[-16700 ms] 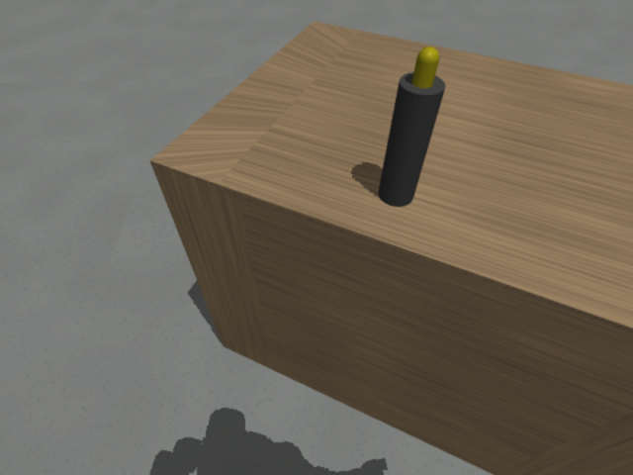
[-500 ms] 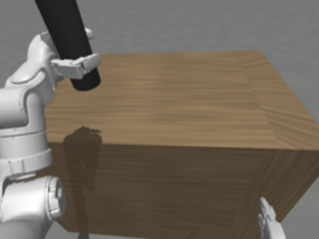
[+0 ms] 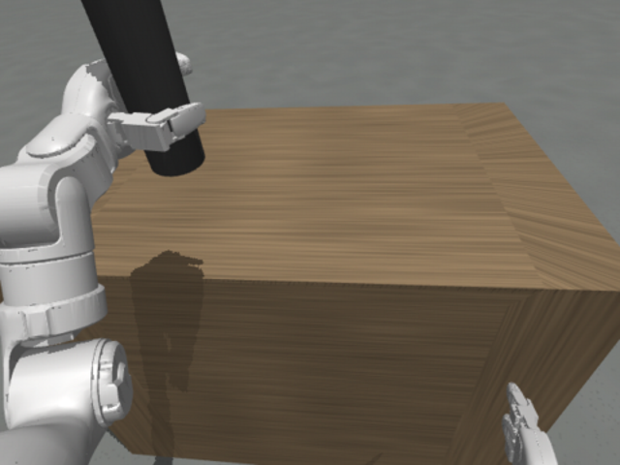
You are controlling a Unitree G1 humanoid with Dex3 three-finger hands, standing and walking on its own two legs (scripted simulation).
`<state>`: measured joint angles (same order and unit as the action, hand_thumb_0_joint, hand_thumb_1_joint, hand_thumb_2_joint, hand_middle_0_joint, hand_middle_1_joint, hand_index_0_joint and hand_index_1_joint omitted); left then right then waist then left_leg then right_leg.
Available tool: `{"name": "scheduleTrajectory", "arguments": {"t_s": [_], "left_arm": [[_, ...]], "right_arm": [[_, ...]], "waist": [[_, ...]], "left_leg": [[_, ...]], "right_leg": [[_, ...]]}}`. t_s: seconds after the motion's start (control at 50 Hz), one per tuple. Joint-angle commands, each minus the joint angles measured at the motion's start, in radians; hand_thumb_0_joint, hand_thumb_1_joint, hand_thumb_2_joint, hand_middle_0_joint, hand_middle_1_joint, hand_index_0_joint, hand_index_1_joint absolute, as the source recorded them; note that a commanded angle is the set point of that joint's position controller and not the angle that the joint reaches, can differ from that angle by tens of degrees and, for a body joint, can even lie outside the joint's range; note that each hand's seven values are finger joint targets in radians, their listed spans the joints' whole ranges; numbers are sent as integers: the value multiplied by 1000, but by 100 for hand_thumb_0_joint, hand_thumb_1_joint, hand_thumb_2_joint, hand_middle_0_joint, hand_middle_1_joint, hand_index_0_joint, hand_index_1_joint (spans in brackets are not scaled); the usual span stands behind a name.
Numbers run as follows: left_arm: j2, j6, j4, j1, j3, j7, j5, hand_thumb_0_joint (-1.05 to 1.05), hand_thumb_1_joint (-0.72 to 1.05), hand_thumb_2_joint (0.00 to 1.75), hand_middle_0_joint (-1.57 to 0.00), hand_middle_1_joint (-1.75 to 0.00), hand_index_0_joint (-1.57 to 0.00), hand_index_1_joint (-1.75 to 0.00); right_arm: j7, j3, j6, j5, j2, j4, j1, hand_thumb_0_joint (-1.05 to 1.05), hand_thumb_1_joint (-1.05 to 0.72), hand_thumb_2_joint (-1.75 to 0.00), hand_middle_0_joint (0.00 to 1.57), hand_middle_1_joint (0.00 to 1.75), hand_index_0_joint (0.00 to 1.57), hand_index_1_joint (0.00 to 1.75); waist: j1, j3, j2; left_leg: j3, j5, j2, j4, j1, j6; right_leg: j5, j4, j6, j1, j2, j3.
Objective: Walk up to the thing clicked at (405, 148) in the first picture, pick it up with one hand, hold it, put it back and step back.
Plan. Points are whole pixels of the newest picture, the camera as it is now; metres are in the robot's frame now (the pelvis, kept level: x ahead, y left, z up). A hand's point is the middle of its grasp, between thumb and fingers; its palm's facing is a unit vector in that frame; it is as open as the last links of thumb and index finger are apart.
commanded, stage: hold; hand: left
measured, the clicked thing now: (138, 45) +0.34 +0.16 +0.40
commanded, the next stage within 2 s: crouch in 1.94 s
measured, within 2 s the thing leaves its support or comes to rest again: neither
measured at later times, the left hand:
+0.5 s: hand (159, 115) +0.34 +0.16 +0.34, palm faces +0.07 -1.00 -0.03, open 8.4 cm
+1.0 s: hand (167, 123) +0.33 +0.16 +0.33, palm faces +0.05 -1.00 -0.03, open 8.4 cm
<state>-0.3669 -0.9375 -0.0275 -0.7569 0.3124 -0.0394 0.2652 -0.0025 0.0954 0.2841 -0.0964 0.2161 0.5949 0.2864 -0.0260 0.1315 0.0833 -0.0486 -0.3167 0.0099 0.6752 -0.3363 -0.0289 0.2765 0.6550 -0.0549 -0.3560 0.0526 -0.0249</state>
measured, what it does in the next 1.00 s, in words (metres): stands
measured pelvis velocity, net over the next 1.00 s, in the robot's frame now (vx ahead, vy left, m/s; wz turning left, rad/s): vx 0.00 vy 0.00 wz -0.01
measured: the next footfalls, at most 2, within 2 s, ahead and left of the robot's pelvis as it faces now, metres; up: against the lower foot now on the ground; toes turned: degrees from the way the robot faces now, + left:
none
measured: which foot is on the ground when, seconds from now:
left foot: down 0.00-1.00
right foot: down 0.00-1.00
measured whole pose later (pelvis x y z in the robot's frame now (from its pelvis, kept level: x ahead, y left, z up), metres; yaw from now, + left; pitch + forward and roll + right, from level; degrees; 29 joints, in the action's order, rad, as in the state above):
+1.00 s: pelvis +0.00 +0.00 +0.00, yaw +0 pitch -1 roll +0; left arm -0.36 -0.95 -0.12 -0.69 0.32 -0.04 0.28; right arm 0.00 0.10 0.30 -0.10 0.22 0.59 0.29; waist -0.03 0.13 0.09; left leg -0.04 -0.32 0.01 0.69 -0.35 -0.03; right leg 0.28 0.67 -0.06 -0.37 0.05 -0.03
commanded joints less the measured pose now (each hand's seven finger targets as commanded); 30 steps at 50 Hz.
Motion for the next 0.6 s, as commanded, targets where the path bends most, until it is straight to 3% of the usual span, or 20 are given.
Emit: {"name": "scheduleTrajectory", "arguments": {"t_s": [0.0,0.02,0.08,0.14,0.18,0.2,0.24,0.26,0.32,0.36,0.38,0.4,0.44,0.46,0.48,0.52,0.58], "left_arm": [[-229,102,-223,-527,82,3,15,0,31,127,-128,-140,-130,-140],[-232,98,-196,-496,93,-2,16,0,32,128,-129,-142,-132,-141],[-214,92,-238,-474,67,-9,10,0,30,128,-129,-142,-132,-142],[-267,91,-251,-503,115,-12,21,0,31,130,-130,-143,-132,-143],[-258,93,-263,-531,101,-10,20,0,28,129,-129,-143,-131,-142],[-275,97,-255,-550,119,-7,25,0,30,130,-129,-143,-132,-142],[-239,100,-228,-530,85,-7,24,0,34,130,-129,-142,-131,-142],[-251,102,-209,-526,96,-9,23,0,34,130,-130,-143,-132,-143],[-220,111,-216,-524,61,-20,22,0,34,130,-131,-143,-133,-143],[-240,116,-238,-529,72,-19,16,0,35,129,-130,-141,-132,-141],[-236,118,-276,-556,62,-19,16,0,33,129,-129,-142,-132,-141],[-267,120,-267,-555,90,-17,18,0,32,128,-130,-142,-132,-141],[-261,114,-266,-562,82,-19,14,0,34,129,-130,-142,-133,-142],[-276,112,-272,-571,94,-16,13,0,31,129,-131,-143,-134,-143],[-249,107,-255,-557,74,-16,10,0,33,130,-130,-143,-133,-143],[-280,102,-227,-568,109,-13,16,0,33,132,-132,-145,-135,-145],[-271,93,-185,-577,94,-11,13,0,33,133,-133,-146,-135,-146]], "right_arm": [[2,29,68,-5,99,-187,-163,0,56,-5,5,5,5,5],[1,30,63,-5,100,-170,-140,0,56,-5,5,5,5,5],[-7,21,62,-6,92,-201,-160,0,56,-5,5,5,5,5],[-2,40,59,-6,111,-192,-151,0,56,-5,5,5,5,5],[1,30,63,-5,104,-198,-174,0,56,-5,5,5,5,5],[7,40,65,-5,113,-191,-173,0,56,-5,5,5,5,5],[10,29,68,-7,105,-173,-174,0,57,-5,5,5,5,5],[14,30,69,-5,108,-169,-171,0,56,-5,5,5,5,5],[17,30,77,-7,110,-160,-169,0,57,-5,5,5,5,5],[18,33,78,-5,117,-189,-162,0,56,-5,5,5,5,5],[14,27,80,-7,108,-184,-166,0,57,-5,5,5,5,5],[18,46,80,-7,127,-186,-154,0,56,-5,5,5,5,5],[15,41,83,-7,122,-191,-162,0,56,-5,5,5,5,5],[15,35,83,-5,119,-188,-163,0,56,-5,5,5,5,5],[14,30,83,-6,107,-183,-173,0,56,-5,5,5,5,5],[17,41,82,-4,116,-171,-166,0,56,-5,5,5,5,5],[14,33,83,-3,109,-182,-179,0,57,-5,5,5,5,5]], "waist": [[-8,200,-52],[-9,188,-66],[-16,186,-58],[-7,212,-83],[-7,195,-80],[-3,204,-94],[1,162,-84],[7,166,-91],[6,175,-56],[5,215,-64],[1,235,-14],[5,237,-37],[1,249,-18],[-3,234,-19],[0,228,-19],[2,228,-44],[-2,192,-53]], "left_leg": [[40,66,-31,-124,60,28],[37,73,-30,-122,57,28],[45,82,-35,-120,51,29],[59,85,-46,-106,54,38],[60,72,-46,-108,47,39],[59,64,-45,-107,58,40],[55,30,-44,-118,36,38],[54,19,-44,-118,41,39],[47,13,-39,-122,47,36],[41,47,-35,-115,70,33],[45,58,-38,-109,82,31],[40,68,-34,-108,84,31],[38,79,-34,-107,91,29],[36,85,-32,-108,88,27],[43,88,-36,-106,77,28],[46,93,-38,-103,73,31],[43,83,-34,-112,50,29]], "right_leg": [[-31,-114,38,40,-49,93],[-39,-116,36,33,-50,93],[-40,-114,38,40,-50,92],[-38,-129,32,56,-41,82],[-22,-128,33,45,-42,81],[-19,-130,29,45,-42,80],[11,-128,32,22,-44,84],[19,-132,31,15,-43,81],[17,-120,35,8,-43,87],[-19,-112,33,19,-45,89],[-29,-107,38,26,-41,87],[-39,-105,35,25,-45,89],[-47,-104,36,34,-45,88],[-51,-102,36,31,-49,90],[-47,-103,39,28,-49,90],[-50,-109,36,36,-48,88],[-43,-109,37,30,-52,90]]}}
